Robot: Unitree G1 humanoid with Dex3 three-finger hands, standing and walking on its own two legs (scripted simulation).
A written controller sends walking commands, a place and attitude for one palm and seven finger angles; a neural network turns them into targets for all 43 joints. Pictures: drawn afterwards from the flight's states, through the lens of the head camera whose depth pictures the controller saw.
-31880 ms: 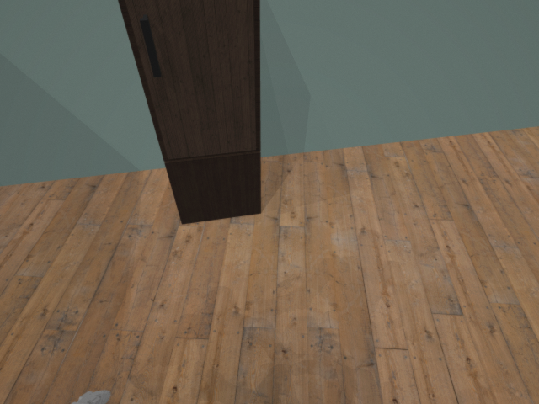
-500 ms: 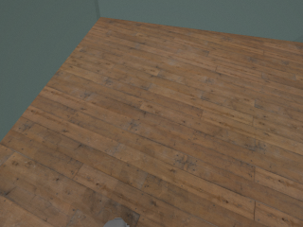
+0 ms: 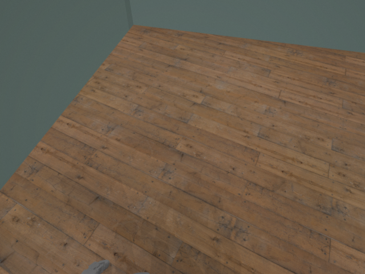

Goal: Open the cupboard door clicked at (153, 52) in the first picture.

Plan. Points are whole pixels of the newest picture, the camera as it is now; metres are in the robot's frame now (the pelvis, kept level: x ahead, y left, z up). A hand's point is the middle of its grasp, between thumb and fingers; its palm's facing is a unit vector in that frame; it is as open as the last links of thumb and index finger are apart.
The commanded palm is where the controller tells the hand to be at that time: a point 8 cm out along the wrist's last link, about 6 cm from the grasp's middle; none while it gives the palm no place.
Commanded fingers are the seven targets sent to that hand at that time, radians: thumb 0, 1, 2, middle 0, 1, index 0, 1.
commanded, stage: turn to face it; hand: left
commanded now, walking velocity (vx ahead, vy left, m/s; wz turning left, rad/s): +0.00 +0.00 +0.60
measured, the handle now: out of the picture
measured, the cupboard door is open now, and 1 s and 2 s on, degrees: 44 44 44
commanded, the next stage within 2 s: none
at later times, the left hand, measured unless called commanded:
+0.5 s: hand out of the picture +0.13 +0.22 -0.15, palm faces +0.31 -0.90 -0.30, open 7.4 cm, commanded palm none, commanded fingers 0.00 0.90 0.90 -0.20 -0.30 -0.20 -0.30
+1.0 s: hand out of the picture +0.02 +0.17 -0.18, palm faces +0.61 -0.76 -0.24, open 7.4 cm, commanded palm none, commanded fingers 0.00 0.90 0.90 -0.20 -0.30 -0.20 -0.30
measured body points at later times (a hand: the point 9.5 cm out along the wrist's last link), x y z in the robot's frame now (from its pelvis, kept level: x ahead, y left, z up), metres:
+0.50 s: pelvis +0.08 -0.03 +0.00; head +0.13 -0.02 +0.44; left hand +0.11 +0.26 -0.13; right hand +0.22 -0.25 -0.15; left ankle +0.05 +0.12 -0.73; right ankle +0.12 -0.15 -0.73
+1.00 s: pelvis +0.11 -0.03 -0.01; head +0.15 +0.02 +0.44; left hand -0.01 +0.21 -0.16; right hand +0.36 -0.16 -0.13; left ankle +0.05 +0.06 -0.73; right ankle +0.15 -0.17 -0.67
